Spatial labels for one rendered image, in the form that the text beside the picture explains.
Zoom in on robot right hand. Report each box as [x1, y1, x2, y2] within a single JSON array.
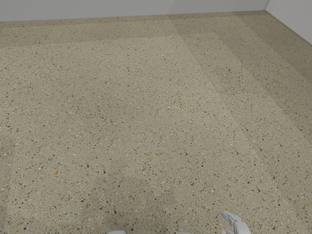
[[221, 211, 251, 234]]

